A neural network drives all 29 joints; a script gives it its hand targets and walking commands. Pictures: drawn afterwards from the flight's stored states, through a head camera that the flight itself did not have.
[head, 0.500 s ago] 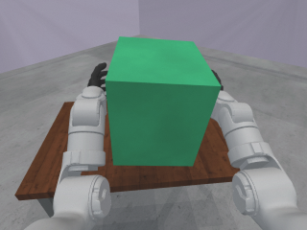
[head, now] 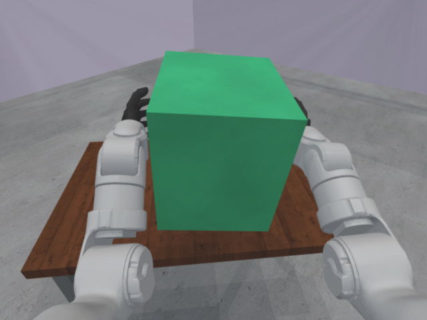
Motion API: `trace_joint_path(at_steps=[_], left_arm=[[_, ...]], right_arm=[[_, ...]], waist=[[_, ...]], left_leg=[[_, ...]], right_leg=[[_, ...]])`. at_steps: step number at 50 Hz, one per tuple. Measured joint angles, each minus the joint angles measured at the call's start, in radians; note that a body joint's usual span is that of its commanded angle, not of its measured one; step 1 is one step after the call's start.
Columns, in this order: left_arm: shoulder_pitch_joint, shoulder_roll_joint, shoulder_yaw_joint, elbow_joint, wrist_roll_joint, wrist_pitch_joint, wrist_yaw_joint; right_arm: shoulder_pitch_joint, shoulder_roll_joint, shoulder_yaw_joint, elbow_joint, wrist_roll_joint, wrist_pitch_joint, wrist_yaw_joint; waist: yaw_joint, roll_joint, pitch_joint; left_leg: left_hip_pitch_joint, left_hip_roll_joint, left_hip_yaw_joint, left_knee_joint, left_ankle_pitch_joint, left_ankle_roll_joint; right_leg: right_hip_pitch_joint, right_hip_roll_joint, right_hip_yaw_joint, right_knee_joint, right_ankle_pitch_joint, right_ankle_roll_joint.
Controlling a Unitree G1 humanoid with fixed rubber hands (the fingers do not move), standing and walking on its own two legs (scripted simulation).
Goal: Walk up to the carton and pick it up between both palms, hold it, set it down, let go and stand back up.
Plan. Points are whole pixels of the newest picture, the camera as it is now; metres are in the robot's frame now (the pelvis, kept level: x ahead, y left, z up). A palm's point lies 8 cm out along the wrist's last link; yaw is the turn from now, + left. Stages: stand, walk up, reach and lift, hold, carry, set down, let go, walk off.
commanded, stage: hold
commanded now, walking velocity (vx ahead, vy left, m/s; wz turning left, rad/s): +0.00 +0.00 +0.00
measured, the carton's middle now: (216, 139) +0.40 +0.00 +0.22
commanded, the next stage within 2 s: set down in 0.08 s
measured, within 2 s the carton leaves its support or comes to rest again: neither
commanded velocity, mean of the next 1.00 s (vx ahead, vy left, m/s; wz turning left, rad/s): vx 0.00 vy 0.00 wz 0.00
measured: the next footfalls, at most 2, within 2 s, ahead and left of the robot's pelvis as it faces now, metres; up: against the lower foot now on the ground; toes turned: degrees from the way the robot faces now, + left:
none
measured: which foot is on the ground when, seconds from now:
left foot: down 0.00-1.00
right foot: down 0.00-1.00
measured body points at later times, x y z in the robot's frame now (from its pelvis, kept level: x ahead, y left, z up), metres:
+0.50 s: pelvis +0.01 +0.00 +0.00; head -0.04 +0.01 +0.45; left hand +0.42 +0.15 +0.25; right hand +0.42 -0.15 +0.22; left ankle +0.02 +0.14 -0.75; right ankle +0.03 -0.15 -0.75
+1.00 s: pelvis +0.02 +0.01 +0.00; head +0.01 +0.03 +0.45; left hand +0.45 +0.14 +0.21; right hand +0.43 -0.15 +0.16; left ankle +0.02 +0.14 -0.75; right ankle +0.03 -0.15 -0.75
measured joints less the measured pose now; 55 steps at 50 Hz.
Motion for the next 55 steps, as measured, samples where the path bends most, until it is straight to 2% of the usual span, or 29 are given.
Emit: trace_joint_path(at_steps=[8, 14, 18, 25, 31, 35, 41, 50, 55], left_arm=[[0.000, 0.000, 0.000, 0.000, 0.000, -0.005, 0.000], [-0.002, 0.000, 0.005, -0.001, 0.000, -0.060, 0.000], [-0.028, 0.000, 0.049, 0.025, 0.016, -0.122, -0.018], [-0.065, -0.001, 0.121, 0.137, 0.089, -0.244, -0.088], [-0.065, -0.002, 0.120, 0.146, 0.083, -0.302, -0.099], [-0.039, -0.004, 0.072, 0.123, 0.049, -0.325, -0.084], [-0.001, -0.016, 0.029, 0.086, 0.021, -0.334, -0.063], [-0.001, -0.019, 0.029, 0.089, 0.026, -0.334, -0.061], [-0.001, -0.019, 0.029, 0.136, 0.047, -0.353, -0.066]], right_arm=[[-0.004, -0.001, 0.000, 0.000, 0.000, -0.001, 0.000], [-0.023, -0.006, 0.000, 0.000, 0.000, -0.040, 0.000], [-0.059, 0.000, -0.001, 0.048, -0.013, -0.109, 0.005], [-0.064, 0.052, -0.073, 0.152, -0.133, -0.244, 0.032], [-0.003, 0.074, -0.073, 0.154, -0.145, -0.360, 0.034], [0.068, 0.083, -0.067, 0.109, -0.145, -0.416, 0.031], [0.141, 0.082, -0.048, 0.034, -0.144, -0.425, 0.025], [0.141, 0.079, -0.048, 0.025, -0.144, -0.412, 0.025], [0.140, 0.073, -0.049, 0.046, -0.144, -0.403, 0.026]], waist=[[0.000, 0.000, 0.001], [0.000, 0.000, 0.007], [-0.001, 0.000, 0.020], [0.004, -0.017, 0.068], [0.008, -0.031, 0.134], [0.008, -0.031, 0.143], [0.003, -0.031, 0.135], [-0.002, -0.034, 0.133], [0.003, -0.040, 0.126]], left_leg=[[0.000, 0.000, 0.000, 0.000, 0.000, 0.000], [0.000, 0.000, 0.000, 0.000, 0.000, 0.000], [0.001, 0.000, 0.000, -0.002, 0.000, 0.001], [0.038, 0.000, 0.000, -0.029, 0.000, 0.002], [0.054, 0.000, 0.000, -0.041, -0.003, 0.001], [0.041, 0.000, 0.000, -0.028, -0.012, 0.000], [0.031, 0.000, 0.000, 0.001, -0.028, 0.000], [0.033, 0.000, 0.000, 0.004, -0.038, 0.004], [0.033, 0.000, 0.000, 0.005, -0.035, 0.004]], right_leg=[[0.000, 0.000, 0.000, 0.000, 0.000, 0.000], [0.000, 0.000, 0.000, 0.000, 0.000, 0.000], [0.000, 0.000, 0.000, 0.000, -0.001, 0.000], [0.025, 0.000, -0.001, 0.000, -0.014, 0.000], [0.037, -0.001, -0.002, -0.005, -0.022, 0.000], [0.038, -0.002, -0.002, -0.019, -0.022, 0.000], [0.049, -0.002, -0.002, -0.036, -0.022, 0.000], [0.052, -0.002, -0.002, -0.036, -0.017, 0.003], [0.053, -0.002, -0.002, -0.036, -0.014, 0.003]])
